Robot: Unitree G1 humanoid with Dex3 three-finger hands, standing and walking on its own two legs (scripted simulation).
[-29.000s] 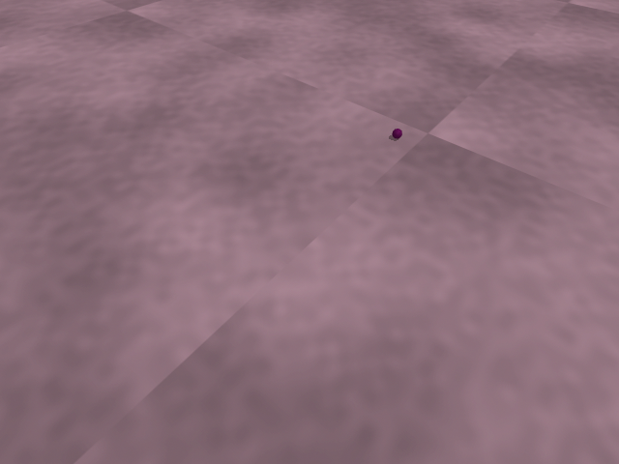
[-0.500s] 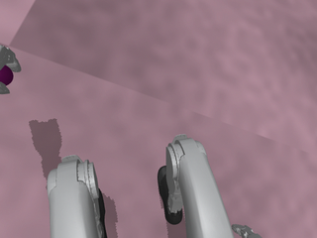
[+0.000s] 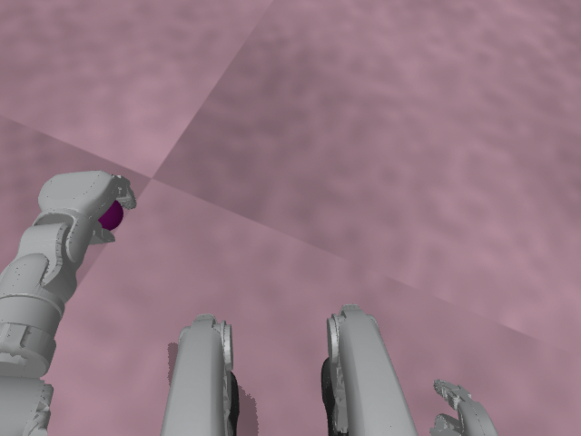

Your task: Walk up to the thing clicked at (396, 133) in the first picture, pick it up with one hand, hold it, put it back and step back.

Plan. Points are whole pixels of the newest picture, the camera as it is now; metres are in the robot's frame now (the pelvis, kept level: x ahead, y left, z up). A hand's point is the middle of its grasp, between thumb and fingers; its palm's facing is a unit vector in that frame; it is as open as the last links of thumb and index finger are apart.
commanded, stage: lift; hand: left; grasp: from above
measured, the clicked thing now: (102, 213) +0.45 +0.27 -0.09
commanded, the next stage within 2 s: hold in 0.78 s
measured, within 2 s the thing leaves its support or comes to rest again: neither
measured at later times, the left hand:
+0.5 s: hand (62, 214) +0.37 +0.23 +0.09, palm faces -0.43 -0.07 -0.90, open 7.1 cm
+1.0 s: hand (24, 160) +0.39 +0.23 +0.16, palm faces -0.45 -0.08 -0.89, open 7.2 cm
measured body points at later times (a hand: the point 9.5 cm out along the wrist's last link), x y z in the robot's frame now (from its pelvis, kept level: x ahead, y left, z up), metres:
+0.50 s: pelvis +0.03 -0.02 +0.16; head +0.11 -0.02 +0.60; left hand +0.39 +0.23 +0.14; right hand +0.13 -0.29 +0.04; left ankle +0.09 +0.11 -0.48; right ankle +0.10 -0.15 -0.48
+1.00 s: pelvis +0.07 -0.01 +0.22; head +0.12 -0.02 +0.67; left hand +0.41 +0.23 +0.21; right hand +0.17 -0.27 +0.09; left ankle +0.09 +0.11 -0.48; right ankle +0.10 -0.15 -0.48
